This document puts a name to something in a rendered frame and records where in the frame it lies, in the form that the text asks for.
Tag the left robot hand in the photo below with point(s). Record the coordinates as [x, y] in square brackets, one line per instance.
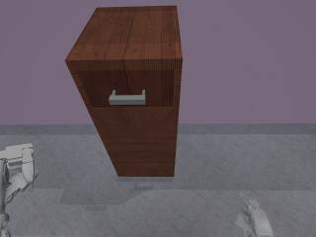
[17, 160]

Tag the left robot forearm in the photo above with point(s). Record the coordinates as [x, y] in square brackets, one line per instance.
[4, 219]

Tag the handle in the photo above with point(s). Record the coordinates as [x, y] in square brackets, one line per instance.
[127, 99]

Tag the right robot hand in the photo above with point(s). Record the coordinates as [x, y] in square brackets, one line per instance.
[257, 222]

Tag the drawer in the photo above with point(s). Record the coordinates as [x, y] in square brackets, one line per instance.
[157, 83]

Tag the cabinet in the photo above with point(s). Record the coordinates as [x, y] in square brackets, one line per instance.
[140, 141]

